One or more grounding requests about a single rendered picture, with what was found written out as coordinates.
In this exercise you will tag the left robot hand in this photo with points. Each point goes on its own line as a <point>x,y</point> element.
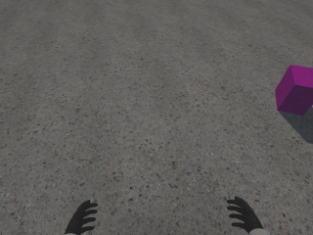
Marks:
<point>77,220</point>

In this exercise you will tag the right robot hand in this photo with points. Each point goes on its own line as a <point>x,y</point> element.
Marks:
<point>247,215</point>

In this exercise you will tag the carton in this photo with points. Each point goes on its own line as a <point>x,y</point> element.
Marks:
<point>294,93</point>

